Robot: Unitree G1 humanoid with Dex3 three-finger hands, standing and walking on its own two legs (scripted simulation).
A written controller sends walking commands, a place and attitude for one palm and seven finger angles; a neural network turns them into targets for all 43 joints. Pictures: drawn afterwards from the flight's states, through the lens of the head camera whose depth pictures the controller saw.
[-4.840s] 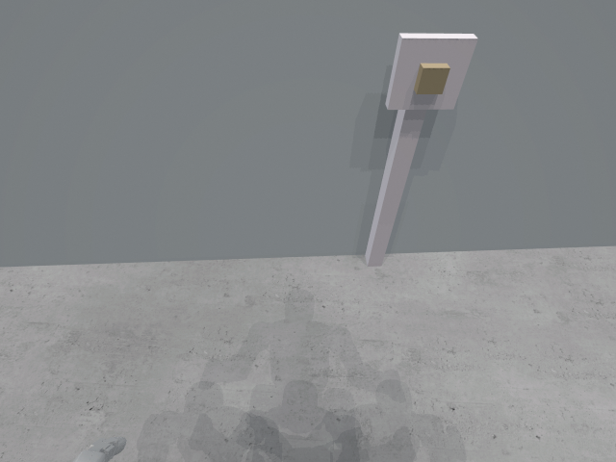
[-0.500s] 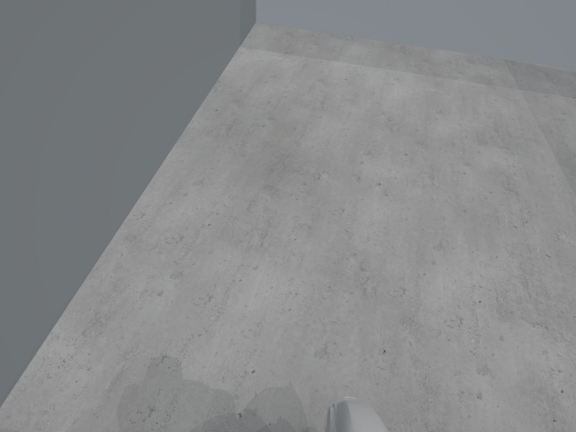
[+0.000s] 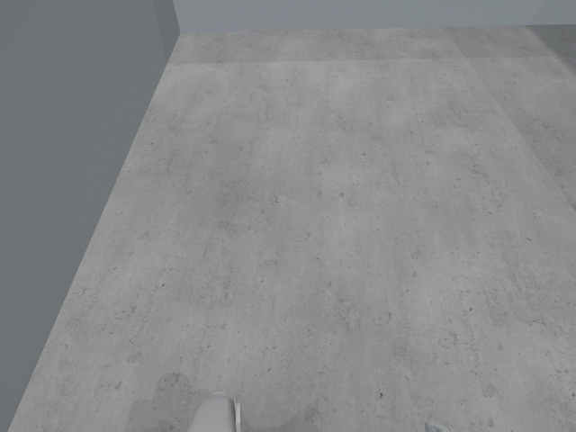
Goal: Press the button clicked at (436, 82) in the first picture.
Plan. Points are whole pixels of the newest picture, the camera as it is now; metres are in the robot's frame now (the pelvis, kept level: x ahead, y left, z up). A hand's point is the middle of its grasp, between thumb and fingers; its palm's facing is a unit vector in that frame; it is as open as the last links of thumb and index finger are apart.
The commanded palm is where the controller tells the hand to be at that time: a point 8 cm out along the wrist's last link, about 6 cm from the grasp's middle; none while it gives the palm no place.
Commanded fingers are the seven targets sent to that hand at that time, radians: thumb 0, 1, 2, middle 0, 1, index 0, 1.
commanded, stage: turn to face it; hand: left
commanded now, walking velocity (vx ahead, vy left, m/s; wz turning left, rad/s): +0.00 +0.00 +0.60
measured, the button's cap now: out of the picture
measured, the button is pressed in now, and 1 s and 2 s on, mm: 0 0 0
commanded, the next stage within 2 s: none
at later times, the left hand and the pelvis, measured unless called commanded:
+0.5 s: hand out of the picture +0.14 +0.27 -0.17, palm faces +0.29 -0.93 -0.21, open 7.4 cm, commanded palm none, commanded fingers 0.00 0.90 0.90 -0.20 -0.30 -0.20 -0.30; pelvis +0.10 +0.05 +0.00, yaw +15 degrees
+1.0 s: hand out of the picture +0.10 +0.17 -0.13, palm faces +0.53 -0.79 -0.31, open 7.4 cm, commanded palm none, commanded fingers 0.00 0.90 0.90 -0.20 -0.30 -0.20 -0.30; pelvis +0.13 -0.05 +0.01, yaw +33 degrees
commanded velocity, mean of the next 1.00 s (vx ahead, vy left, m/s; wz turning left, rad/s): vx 0.00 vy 0.00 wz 0.60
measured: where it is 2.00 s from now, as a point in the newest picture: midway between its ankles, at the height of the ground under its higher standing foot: outside the picture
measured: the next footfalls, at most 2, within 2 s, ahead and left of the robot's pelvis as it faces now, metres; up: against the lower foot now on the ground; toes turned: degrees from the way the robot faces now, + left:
left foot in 0.18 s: +0.18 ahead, +0.13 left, +0.00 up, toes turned +14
right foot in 0.80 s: +0.19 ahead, -0.10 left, +0.00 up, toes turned +26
